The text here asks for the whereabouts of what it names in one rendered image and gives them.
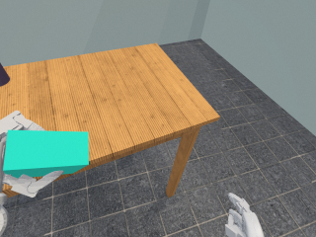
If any robot left hand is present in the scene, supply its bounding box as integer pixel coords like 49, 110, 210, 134
0, 111, 64, 198

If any table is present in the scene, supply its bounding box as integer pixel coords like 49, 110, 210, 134
0, 43, 220, 198

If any robot right hand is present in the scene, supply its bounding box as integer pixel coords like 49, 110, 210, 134
225, 193, 265, 237

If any sponge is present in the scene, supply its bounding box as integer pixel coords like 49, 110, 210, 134
3, 129, 89, 179

